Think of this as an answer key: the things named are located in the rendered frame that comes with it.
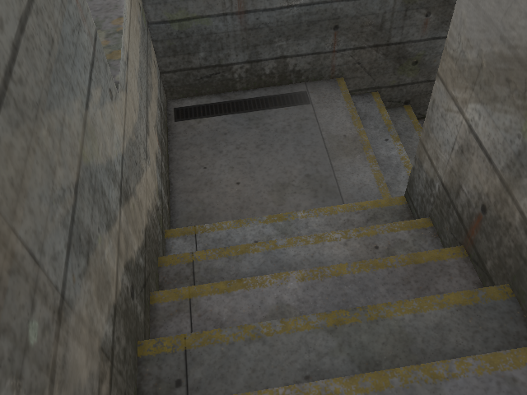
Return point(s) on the stairs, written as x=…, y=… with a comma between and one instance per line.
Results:
x=353, y=299
x=394, y=134

